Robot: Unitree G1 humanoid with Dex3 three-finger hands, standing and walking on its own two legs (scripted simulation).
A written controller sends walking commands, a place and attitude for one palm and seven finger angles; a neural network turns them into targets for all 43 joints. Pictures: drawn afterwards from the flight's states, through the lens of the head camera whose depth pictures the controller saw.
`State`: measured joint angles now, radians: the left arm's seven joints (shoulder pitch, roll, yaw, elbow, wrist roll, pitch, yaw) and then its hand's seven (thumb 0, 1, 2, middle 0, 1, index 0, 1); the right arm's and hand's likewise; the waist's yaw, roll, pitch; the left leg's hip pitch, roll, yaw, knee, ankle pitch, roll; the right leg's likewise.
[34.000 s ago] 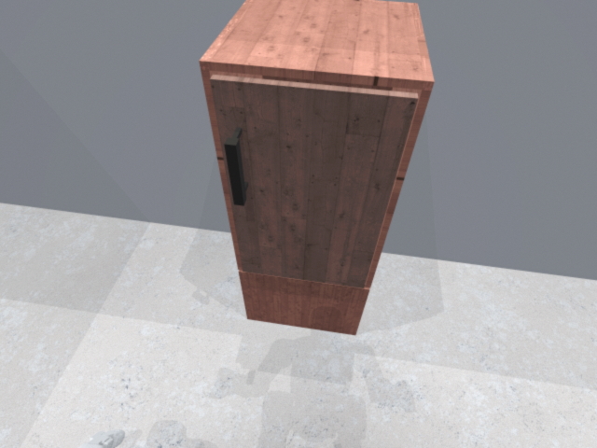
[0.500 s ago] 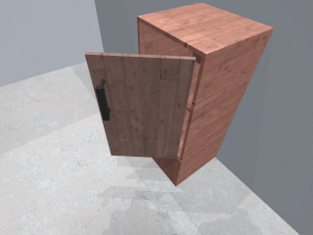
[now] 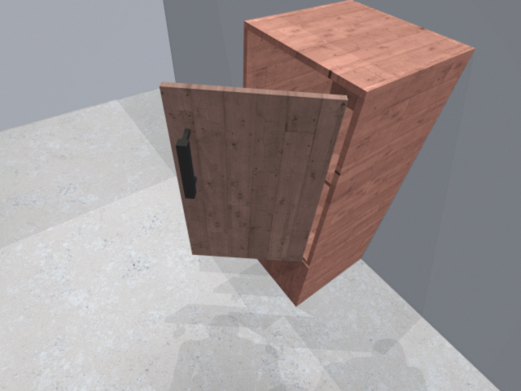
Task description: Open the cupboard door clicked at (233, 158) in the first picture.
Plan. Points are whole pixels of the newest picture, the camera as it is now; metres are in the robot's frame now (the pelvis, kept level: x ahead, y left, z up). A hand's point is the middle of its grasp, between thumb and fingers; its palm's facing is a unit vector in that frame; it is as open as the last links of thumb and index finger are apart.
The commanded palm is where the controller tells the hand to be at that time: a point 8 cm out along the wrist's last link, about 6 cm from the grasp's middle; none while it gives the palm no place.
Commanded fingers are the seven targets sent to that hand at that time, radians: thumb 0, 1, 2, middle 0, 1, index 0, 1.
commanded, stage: come to a stop and stand still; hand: left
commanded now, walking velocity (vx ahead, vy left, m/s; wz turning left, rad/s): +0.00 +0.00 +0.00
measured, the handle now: (188, 164) +0.56 +0.19 +0.00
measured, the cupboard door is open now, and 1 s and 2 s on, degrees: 51 51 51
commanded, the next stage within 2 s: look again from close up in 0.98 s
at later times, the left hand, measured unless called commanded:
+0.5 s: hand out of the picture +0.02 +0.19 -0.18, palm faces +0.00 -0.99 -0.13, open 7.3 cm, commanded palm none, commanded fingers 0.00 0.90 0.90 -0.20 -0.30 -0.20 -0.30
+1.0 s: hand out of the picture +0.02 +0.22 -0.19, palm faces -0.02 -0.99 -0.13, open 7.3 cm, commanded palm none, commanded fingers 0.00 0.90 0.90 -0.20 -0.30 -0.20 -0.30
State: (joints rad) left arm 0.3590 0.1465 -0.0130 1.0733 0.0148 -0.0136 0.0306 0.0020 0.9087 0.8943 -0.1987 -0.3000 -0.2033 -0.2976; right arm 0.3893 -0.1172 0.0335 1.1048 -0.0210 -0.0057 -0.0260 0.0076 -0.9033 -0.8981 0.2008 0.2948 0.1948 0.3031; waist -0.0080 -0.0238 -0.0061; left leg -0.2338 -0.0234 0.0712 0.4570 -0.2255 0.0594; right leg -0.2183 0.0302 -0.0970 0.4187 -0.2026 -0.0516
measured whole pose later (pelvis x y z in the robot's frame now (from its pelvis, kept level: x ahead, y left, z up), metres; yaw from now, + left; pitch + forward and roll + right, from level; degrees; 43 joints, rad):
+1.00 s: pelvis +0.02 +0.06 +0.00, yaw -1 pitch -1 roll -1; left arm 0.31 0.14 -0.02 1.10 0.02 0.00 0.05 0.00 0.91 0.89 -0.20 -0.30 -0.20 -0.30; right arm 0.32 -0.11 0.03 1.14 -0.01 -0.03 -0.05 0.01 -0.90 -0.90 0.20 0.29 0.20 0.30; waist -0.01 -0.04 0.03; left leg -0.12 -0.11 0.12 0.36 -0.22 0.14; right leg -0.16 -0.05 -0.04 0.42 -0.23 0.03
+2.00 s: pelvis +0.01 +0.00 -0.05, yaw +2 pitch +9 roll +1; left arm 0.30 0.17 0.12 0.22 -0.23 -0.48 -0.22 0.01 0.70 0.80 -0.21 -0.45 -0.22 -0.44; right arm 0.20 -0.28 -0.04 0.62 0.02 -0.25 0.00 0.02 -0.91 -0.90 0.20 0.30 0.20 0.30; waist -0.06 -0.04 -0.15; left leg -0.63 -0.05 0.07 0.92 -0.44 0.06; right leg -0.66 0.03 -0.06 0.93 -0.43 -0.07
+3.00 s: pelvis +0.02 +0.03 -0.05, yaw +3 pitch +12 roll -3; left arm 0.10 0.39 0.35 0.28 -0.36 -0.31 -0.47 -0.01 -0.44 0.32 -0.30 -1.16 -0.30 -1.16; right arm 0.24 -0.26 0.05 0.52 0.05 -0.22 -0.06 0.01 -0.90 -0.90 0.20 0.30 0.20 0.30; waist 0.00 0.03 -0.11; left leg -0.70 -0.05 0.03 0.96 -0.47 0.10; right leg -0.69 0.04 -0.10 0.88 -0.41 -0.04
